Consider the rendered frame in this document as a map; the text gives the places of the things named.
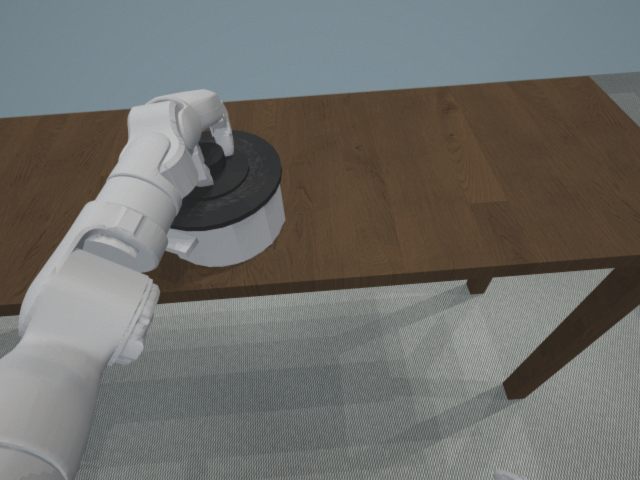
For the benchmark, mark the table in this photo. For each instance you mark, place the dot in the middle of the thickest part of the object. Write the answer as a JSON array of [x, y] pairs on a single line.
[[383, 188]]

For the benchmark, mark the lid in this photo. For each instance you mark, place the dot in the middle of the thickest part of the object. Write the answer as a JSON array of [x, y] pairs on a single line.
[[249, 180]]

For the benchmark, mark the knob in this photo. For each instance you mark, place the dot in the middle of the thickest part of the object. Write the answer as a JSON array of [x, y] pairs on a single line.
[[214, 157]]

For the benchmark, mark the robot left upper arm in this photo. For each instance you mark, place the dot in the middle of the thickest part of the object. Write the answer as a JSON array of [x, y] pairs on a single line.
[[95, 312]]

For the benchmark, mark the pot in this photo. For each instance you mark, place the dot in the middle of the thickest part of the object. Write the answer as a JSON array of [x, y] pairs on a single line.
[[232, 244]]

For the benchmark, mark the left robot forearm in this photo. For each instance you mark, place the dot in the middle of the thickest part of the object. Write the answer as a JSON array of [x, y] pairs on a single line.
[[129, 220]]

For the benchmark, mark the robot left hand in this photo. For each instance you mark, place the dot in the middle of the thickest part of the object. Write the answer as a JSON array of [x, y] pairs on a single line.
[[212, 113]]

